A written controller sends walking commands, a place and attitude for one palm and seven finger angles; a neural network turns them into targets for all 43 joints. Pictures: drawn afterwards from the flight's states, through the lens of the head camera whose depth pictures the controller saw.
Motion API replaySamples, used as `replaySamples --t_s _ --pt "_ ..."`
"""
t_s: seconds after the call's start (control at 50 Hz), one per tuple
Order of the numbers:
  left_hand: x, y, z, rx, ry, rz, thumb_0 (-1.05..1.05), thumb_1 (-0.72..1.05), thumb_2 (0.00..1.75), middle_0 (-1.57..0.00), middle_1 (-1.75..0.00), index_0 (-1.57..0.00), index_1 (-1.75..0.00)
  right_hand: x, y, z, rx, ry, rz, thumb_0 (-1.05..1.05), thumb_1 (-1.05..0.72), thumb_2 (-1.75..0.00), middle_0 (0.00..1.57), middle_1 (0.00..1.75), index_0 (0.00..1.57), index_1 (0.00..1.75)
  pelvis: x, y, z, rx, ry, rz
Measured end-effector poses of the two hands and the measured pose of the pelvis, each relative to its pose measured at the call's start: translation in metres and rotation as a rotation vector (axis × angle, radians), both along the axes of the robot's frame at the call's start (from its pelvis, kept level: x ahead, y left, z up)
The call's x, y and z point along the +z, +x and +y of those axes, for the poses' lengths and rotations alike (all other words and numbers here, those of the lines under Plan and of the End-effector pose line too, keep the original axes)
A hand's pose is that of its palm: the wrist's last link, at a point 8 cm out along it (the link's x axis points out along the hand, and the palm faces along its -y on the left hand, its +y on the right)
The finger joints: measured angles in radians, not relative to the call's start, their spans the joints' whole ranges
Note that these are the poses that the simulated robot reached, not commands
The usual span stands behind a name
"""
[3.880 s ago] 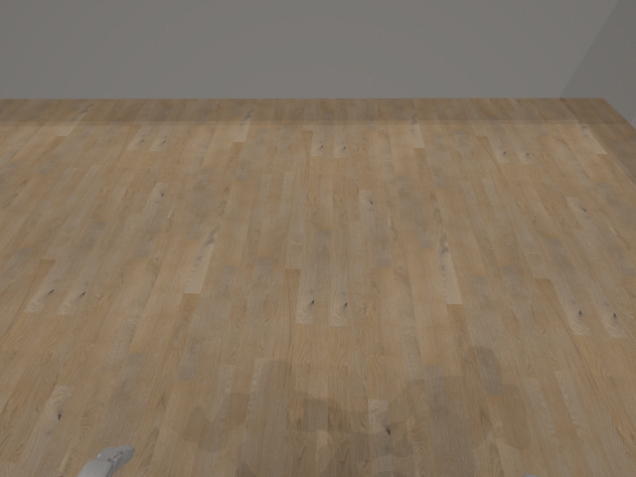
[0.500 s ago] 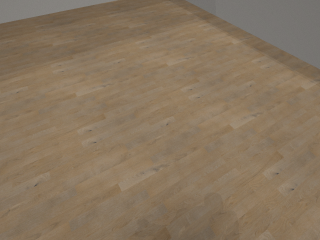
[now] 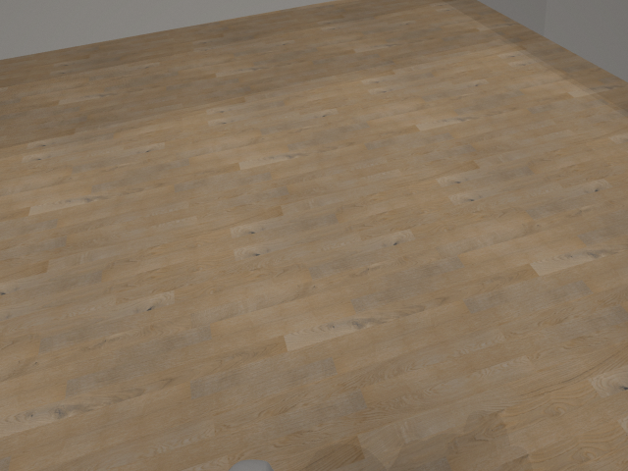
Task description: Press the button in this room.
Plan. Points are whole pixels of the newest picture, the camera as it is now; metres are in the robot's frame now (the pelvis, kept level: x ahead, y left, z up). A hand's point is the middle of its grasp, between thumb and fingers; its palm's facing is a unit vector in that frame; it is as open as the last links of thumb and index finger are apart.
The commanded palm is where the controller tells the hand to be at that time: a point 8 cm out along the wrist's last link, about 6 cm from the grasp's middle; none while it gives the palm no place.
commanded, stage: turn or walk to find it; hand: left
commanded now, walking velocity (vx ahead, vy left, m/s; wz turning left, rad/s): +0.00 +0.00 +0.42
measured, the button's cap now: out of the picture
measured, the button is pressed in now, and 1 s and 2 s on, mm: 0 0 0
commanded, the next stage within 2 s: none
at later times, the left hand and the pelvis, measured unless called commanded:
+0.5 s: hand out of the picture +0.00 +0.27 -0.17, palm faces +0.23 -0.94 -0.25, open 7.4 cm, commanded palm none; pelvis -0.03 +0.05 +0.00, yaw +10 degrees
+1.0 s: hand out of the picture -0.08 +0.20 -0.16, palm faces +0.43 -0.87 -0.25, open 7.3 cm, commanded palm none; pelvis -0.06 +0.00 +0.00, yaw +25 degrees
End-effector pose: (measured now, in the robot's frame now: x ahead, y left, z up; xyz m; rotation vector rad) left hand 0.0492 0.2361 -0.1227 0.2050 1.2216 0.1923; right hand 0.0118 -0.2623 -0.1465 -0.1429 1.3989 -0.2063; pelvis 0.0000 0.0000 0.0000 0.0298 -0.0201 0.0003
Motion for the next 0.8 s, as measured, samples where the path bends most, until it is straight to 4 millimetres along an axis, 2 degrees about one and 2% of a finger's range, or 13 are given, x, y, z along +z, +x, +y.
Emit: replaySamples --t_s 0.08,0.16,0.2,0.28,0.4,0.52,0.66,0.72,0.8 --pt "-0.013 -0.036 0.02 0.064 -0.014 0.056 0.0 0.9 0.9 -0.2 -0.3 -0.2 -0.3 0.005 0.034 0.017 0.076 -0.018 -0.057 0.01 -0.91 -0.9 0.19 0.3 0.2 0.3 -0.004 -0.006 0.013 0.033 -0.009 0.003" --pt "-0.034 -0.069 0.047 0.132 -0.035 0.106 0.0 0.9 0.9 -0.2 -0.3 -0.2 -0.3 0.009 0.07 0.043 0.157 -0.046 -0.159 0.01 -0.91 -0.9 0.19 0.3 0.2 0.3 -0.015 -0.011 0.033 0.075 -0.032 0.006" --pt "-0.039 -0.081 0.059 0.156 -0.037 0.134 0.0 0.9 0.9 -0.2 -0.3 -0.2 -0.3 0.015 0.082 0.058 0.187 -0.049 -0.2 0.01 -0.91 -0.9 0.19 0.3 0.2 0.3 -0.015 -0.015 0.04 0.079 -0.023 0.001" --pt "-0.032 -0.089 0.073 0.182 -0.043 0.144 0.0 0.9 0.9 -0.2 -0.3 -0.2 -0.3 0.028 0.09 0.079 0.226 -0.049 -0.239 0.01 -0.91 -0.9 0.2 0.3 0.2 0.3 -0.006 -0.019 0.05 0.102 -0.04 0.0" --pt "-0.019 -0.08 0.081 0.199 -0.036 0.066 0.0 0.9 0.9 -0.2 -0.3 -0.2 -0.3 0.03 0.086 0.095 0.253 -0.023 -0.237 0.01 -0.91 -0.9 0.2 0.3 0.2 0.3 0.001 -0.026 0.056 0.141 -0.044 0.003" --pt "-0.009 -0.064 0.076 0.201 -0.011 0.004 0.0 0.9 0.9 -0.2 -0.3 -0.2 -0.3 0.018 0.063 0.088 0.247 0.005 -0.19 0.01 -0.91 -0.9 0.2 0.3 0.2 0.3 0.0 -0.033 0.048 0.184 -0.034 0.007" --pt "0.001 -0.05 0.047 0.201 0.029 -0.089 0.0 0.9 0.9 -0.2 -0.3 -0.2 -0.3 -0.008 0.031 0.053 0.243 0.039 -0.089 0.01 -0.91 -0.9 0.2 0.3 0.2 0.3 -0.008 -0.041 0.02 0.243 -0.009 0.02" --pt "0.007 -0.059 0.031 0.218 0.042 -0.11 0.0 0.9 0.9 -0.2 -0.3 -0.2 -0.3 -0.015 0.025 0.038 0.259 0.046 -0.052 0.01 -0.91 -0.9 0.2 0.3 0.2 0.3 -0.009 -0.045 0.009 0.286 -0.016 0.007" --pt "0.013 -0.082 0.015 0.275 0.037 -0.098 0.0 0.9 0.9 -0.2 -0.3 -0.2 -0.3 -0.01 0.027 0.024 0.294 0.043 -0.022 0.01 -0.91 -0.9 0.2 0.3 0.2 0.3 -0.002 -0.046 0.0 0.324 0.002 -0.001"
